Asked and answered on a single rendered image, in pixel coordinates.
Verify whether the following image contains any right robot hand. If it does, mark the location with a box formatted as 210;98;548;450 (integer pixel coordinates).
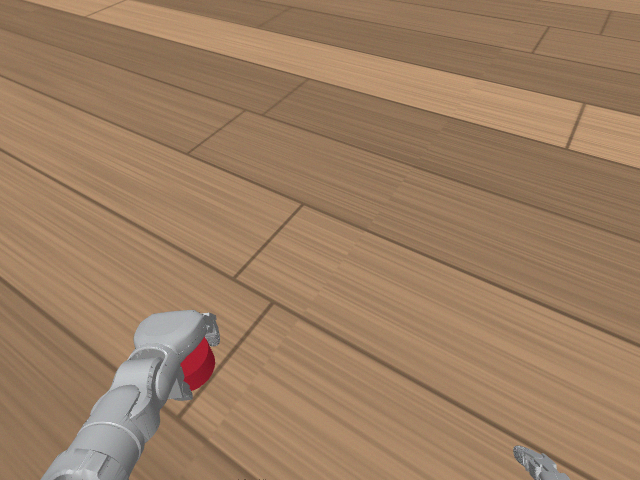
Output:
513;446;570;480

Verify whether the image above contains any left robot hand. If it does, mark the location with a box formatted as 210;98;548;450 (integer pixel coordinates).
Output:
134;310;220;401

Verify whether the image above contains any left robot arm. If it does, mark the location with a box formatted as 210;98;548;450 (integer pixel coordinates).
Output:
40;343;180;480

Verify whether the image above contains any tin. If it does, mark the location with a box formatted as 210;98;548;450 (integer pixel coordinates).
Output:
180;337;215;391

